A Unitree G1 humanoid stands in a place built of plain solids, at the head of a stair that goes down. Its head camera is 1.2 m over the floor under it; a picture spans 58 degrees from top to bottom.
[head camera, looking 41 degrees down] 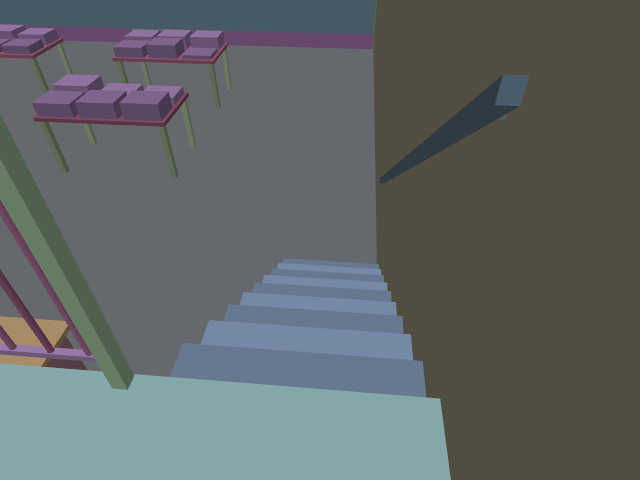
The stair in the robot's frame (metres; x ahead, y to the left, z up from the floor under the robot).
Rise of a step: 0.18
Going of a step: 0.26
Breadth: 0.91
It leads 5 degrees to the right of straight ahead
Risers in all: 10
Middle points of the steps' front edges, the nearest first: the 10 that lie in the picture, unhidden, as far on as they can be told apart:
0.70 0.10 0.00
0.96 0.07 -0.18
1.21 0.05 -0.37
1.46 0.03 -0.55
1.72 0.01 -0.74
1.97 -0.01 -0.92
2.23 -0.04 -1.11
2.48 -0.06 -1.29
2.73 -0.08 -1.48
2.99 -0.10 -1.66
